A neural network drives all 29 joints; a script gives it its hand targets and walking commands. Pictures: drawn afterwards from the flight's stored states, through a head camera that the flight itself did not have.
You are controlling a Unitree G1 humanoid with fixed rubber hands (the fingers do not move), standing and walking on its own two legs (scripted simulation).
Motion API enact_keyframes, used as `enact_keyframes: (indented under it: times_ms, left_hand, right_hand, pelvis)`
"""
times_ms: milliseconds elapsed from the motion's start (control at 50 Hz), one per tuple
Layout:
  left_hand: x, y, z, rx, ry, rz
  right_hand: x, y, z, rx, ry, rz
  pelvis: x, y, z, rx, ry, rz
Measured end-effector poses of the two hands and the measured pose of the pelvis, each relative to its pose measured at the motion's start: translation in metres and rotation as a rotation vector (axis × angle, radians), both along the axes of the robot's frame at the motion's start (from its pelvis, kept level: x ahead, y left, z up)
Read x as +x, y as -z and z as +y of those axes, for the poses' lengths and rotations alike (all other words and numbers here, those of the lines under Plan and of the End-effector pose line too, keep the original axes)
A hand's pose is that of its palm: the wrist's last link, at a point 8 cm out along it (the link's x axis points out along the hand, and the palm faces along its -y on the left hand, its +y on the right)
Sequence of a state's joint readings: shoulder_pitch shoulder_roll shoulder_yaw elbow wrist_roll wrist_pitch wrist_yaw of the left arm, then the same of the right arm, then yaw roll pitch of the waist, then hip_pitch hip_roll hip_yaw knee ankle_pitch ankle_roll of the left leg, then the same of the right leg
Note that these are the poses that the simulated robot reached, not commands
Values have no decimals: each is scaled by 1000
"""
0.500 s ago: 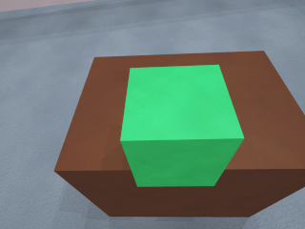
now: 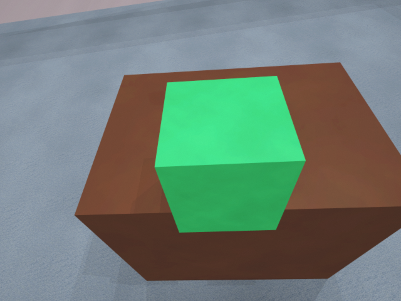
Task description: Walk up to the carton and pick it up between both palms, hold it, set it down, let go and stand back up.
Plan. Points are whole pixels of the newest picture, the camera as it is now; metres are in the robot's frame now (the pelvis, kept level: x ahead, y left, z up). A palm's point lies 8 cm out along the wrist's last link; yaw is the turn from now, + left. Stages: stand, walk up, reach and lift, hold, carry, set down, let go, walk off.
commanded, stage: walk up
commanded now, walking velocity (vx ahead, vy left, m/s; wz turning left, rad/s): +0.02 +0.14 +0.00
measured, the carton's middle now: (224, 160) +0.37 -0.01 +0.07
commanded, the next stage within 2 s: none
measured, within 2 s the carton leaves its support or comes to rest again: neither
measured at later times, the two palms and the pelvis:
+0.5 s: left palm out of the picture -0.03 +0.35 -0.14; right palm out of the picture -0.06 -0.17 -0.10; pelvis -0.09 +0.08 +0.01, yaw +2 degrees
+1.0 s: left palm out of the picture -0.08 +0.23 -0.10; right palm out of the picture -0.16 -0.28 -0.13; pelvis -0.12 -0.02 +0.01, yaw +0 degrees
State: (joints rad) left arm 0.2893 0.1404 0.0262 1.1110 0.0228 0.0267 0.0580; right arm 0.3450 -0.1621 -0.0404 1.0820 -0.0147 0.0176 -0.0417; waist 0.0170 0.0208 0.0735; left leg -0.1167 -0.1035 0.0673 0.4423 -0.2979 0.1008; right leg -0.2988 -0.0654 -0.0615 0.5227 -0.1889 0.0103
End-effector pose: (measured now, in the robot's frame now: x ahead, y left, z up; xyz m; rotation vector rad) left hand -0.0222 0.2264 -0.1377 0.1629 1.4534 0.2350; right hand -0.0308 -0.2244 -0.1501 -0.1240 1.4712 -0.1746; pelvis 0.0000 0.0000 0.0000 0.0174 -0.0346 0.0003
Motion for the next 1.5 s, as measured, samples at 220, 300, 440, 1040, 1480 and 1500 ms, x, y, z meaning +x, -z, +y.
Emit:
enact_keyframes:
  times_ms: [220,300,440,1040,1480,1500]
  left_hand:
    - [-11,1,40,67,-42,-63]
    - [10,6,75,78,-11,-152]
    - [5,10,118,31,35,-199]
    - [-68,-37,-12,36,91,-151]
    - [-118,9,-58,-125,8,54]
    - [-114,10,-52,-123,7,47]
  right_hand:
    - [50,-17,-17,-91,-116,-113]
    - [58,-19,3,-110,-113,-219]
    - [4,-31,48,-124,-80,-225]
    - [-113,-16,-59,-19,24,-36]
    - [0,-14,-25,-26,-73,-148]
    - [0,-16,-21,-27,-75,-150]
  pelvis:
    - [-35,0,14,29,-35,25]
    - [-50,7,35,-5,-49,30]
    - [-79,4,73,-79,-22,13]
    - [-117,-18,-33,26,-8,43]
    - [-74,-2,-27,-34,-14,8]
    - [-73,-3,-25,-23,-11,8]
